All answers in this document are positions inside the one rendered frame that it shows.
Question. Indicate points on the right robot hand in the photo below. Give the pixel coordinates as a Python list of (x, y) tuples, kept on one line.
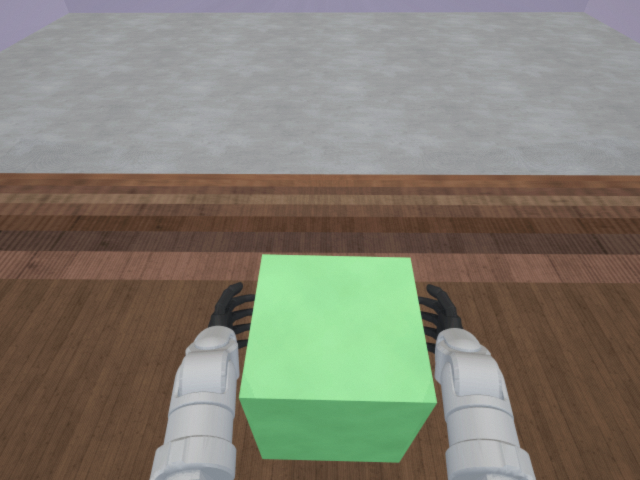
[(447, 315)]

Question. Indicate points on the right robot forearm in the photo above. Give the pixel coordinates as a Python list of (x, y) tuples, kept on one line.
[(483, 442)]

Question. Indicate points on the left robot hand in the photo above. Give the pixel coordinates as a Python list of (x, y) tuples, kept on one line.
[(223, 315)]

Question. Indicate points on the carton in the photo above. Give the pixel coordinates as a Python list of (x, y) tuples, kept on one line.
[(336, 366)]

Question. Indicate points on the left robot forearm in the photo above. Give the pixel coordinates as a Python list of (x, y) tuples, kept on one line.
[(198, 439)]

